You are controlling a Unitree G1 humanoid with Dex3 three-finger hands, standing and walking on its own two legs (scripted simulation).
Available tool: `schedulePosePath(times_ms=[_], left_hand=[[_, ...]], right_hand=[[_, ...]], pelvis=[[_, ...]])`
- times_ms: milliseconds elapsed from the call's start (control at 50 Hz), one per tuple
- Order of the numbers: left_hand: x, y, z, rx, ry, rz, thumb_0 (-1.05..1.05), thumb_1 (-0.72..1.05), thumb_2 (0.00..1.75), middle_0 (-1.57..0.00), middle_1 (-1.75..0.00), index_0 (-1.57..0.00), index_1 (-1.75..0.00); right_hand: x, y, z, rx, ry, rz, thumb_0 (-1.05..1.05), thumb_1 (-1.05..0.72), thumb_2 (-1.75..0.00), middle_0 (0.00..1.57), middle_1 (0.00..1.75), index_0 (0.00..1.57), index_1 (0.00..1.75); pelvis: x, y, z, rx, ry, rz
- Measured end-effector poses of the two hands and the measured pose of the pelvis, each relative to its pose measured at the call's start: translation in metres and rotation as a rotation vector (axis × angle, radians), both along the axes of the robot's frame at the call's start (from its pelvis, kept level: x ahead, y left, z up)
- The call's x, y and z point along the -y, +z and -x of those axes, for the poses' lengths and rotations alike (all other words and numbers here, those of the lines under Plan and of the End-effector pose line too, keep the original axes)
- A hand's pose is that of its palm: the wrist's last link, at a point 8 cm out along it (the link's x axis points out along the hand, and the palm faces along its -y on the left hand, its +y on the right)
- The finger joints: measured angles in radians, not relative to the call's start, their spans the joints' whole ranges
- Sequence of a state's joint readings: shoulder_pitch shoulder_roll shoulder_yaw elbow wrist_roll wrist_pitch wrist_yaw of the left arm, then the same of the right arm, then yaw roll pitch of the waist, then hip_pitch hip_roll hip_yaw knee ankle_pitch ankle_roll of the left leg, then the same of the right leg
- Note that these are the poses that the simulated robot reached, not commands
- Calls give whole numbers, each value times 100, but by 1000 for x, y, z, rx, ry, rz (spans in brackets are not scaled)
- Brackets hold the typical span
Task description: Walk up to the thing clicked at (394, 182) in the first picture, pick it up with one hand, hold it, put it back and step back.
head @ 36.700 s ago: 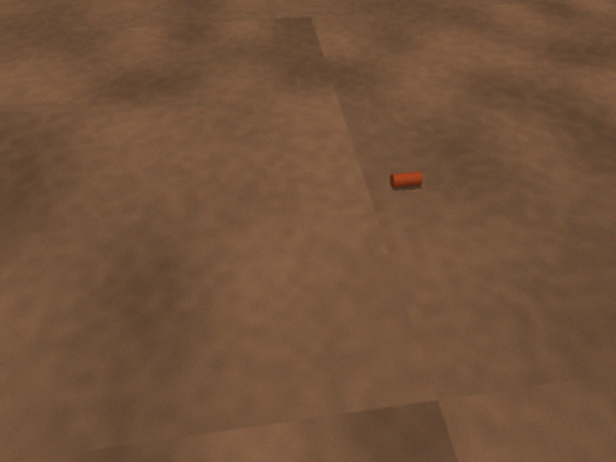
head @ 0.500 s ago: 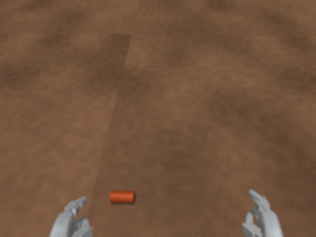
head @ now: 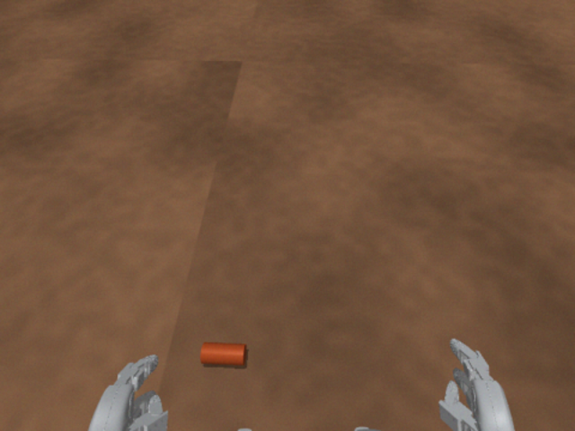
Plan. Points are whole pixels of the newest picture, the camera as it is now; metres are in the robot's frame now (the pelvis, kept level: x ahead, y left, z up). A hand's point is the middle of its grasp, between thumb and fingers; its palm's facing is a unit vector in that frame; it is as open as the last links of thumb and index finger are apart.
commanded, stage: home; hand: left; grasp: from above
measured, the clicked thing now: (223, 353) +0.48 +0.22 -0.68
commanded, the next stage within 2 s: stand in 0.78 s
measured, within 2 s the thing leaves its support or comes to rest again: neither
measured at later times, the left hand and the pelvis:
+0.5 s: hand (167, 412) +0.17 +0.18 -0.04, palm faces +0.05 -0.98 -0.21, open 7.4 cm; pelvis +0.01 +0.00 +0.00, yaw +0 degrees
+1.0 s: hand (154, 423) +0.17 +0.20 -0.08, palm faces +0.00 -0.95 -0.32, open 7.4 cm; pelvis +0.00 +0.00 +0.01, yaw +0 degrees
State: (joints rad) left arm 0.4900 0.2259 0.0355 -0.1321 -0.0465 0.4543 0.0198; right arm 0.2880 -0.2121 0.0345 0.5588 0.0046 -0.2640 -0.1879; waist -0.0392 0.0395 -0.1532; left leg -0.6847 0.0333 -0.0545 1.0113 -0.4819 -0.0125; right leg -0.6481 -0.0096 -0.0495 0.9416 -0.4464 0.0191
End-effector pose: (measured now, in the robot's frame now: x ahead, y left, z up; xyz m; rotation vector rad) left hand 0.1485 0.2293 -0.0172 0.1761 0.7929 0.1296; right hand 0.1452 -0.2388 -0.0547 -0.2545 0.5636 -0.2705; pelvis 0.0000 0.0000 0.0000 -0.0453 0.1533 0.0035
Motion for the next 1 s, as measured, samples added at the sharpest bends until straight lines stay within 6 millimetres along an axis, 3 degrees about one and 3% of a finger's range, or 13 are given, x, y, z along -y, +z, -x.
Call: schedulePosePath(times_ms=[880,1000], left_hand=[[1,0,-8,-1,-1,-4,2,90,90,-20,-29,-20,-30],[-21,-30,-7,-18,-42,-120,1,90,90,-21,-30,-20,-30]], right_hand=[[4,-1,-9,-9,-7,0,1,-90,-90,20,30,21,30],[14,-22,7,-324,142,36,1,-90,-90,20,30,21,30]], pelvis=[[2,-2,-8,-14,0,0],[2,12,2,96,-8,-38]])
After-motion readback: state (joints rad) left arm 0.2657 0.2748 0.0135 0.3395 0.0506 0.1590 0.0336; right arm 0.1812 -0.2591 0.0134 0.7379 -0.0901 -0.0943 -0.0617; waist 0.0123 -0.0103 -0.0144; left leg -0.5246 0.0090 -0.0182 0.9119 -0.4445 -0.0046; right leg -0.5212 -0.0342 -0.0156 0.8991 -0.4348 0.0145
